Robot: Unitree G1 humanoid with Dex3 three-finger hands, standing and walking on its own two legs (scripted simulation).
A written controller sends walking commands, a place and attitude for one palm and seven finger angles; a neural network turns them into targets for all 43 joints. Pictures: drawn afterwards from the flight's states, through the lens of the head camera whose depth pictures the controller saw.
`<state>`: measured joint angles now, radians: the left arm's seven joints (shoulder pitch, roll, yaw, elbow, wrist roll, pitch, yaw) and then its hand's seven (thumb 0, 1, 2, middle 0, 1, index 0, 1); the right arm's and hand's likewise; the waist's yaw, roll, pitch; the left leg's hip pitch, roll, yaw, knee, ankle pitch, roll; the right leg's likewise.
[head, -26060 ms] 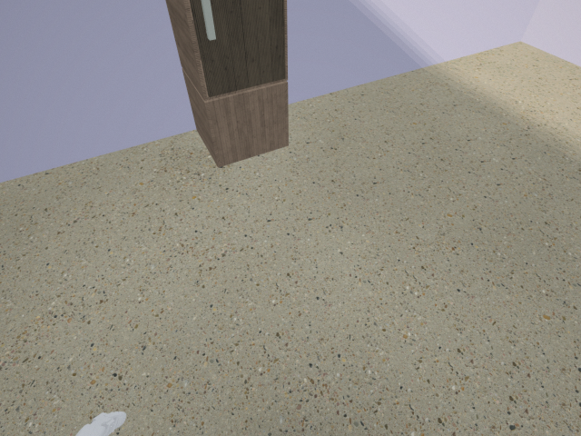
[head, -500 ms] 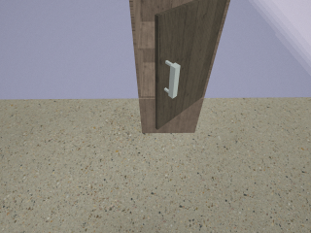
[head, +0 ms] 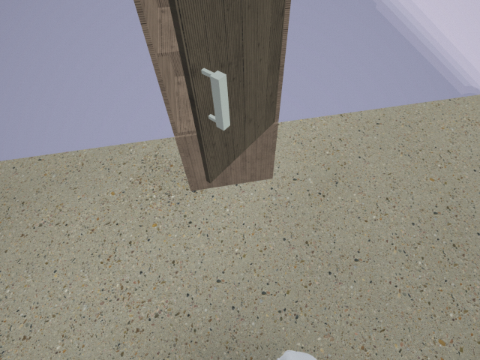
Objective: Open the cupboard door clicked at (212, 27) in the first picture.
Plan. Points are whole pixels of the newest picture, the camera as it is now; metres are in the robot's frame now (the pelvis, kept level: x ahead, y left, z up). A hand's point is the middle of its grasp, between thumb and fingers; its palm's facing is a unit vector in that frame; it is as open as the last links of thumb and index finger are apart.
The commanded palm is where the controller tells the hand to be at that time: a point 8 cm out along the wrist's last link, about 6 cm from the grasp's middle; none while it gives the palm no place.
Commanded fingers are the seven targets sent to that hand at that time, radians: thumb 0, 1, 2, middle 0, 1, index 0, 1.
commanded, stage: walk to a spot facing it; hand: left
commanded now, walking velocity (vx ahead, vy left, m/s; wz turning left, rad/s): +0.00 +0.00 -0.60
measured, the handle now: (214, 99) +0.68 +0.11 +0.00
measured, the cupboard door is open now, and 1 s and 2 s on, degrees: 41 41 41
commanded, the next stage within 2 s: none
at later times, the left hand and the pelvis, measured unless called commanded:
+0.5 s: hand out of the picture +0.10 +0.18 -0.16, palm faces -0.20 -0.95 -0.23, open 7.4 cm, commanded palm none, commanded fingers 0.00 0.90 0.90 -0.20 -0.30 -0.20 -0.30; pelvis +0.02 -0.01 +0.01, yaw -16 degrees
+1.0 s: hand (204, 286) +0.27 +0.10 -0.16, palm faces -0.60 -0.76 -0.24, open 7.4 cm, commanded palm none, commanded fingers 0.00 0.90 0.90 -0.20 -0.30 -0.20 -0.30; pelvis +0.04 +0.01 +0.00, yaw -35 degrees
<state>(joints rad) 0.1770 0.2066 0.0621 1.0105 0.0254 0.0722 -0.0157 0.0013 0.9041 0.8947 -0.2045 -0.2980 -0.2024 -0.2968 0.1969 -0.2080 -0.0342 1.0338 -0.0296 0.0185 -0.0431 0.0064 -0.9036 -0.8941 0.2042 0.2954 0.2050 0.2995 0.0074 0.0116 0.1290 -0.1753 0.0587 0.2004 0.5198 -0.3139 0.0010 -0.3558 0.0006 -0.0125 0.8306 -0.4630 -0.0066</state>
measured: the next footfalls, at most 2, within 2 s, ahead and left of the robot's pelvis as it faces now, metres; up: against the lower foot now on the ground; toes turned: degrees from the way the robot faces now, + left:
left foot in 0.58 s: +0.10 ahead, +0.12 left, +0.00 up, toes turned -21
right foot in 1.00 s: +0.00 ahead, -0.11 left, +0.00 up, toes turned -40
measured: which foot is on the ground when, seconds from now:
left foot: down 0.00-0.06, up 0.08-0.56, down 0.58-1.00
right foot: down 0.00-0.56, up 0.58-0.98, down 1.00-1.00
